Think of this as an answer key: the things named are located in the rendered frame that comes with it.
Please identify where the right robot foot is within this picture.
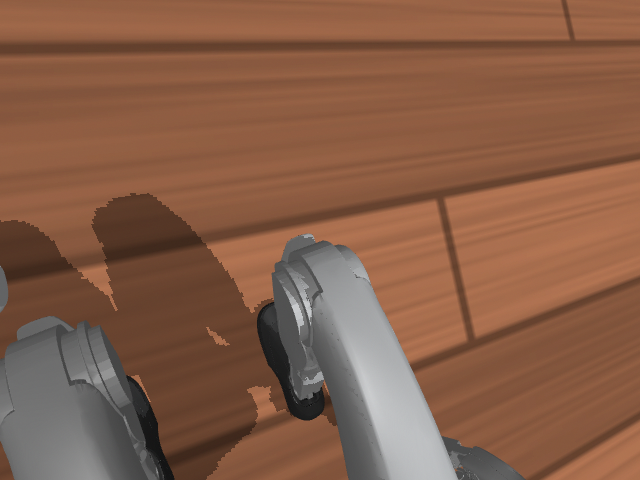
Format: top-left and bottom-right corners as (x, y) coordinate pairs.
(257, 302), (325, 421)

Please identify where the right robot hand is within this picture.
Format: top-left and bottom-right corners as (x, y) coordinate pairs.
(441, 436), (526, 480)

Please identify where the left robot foot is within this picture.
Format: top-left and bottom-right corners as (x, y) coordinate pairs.
(126, 375), (175, 480)

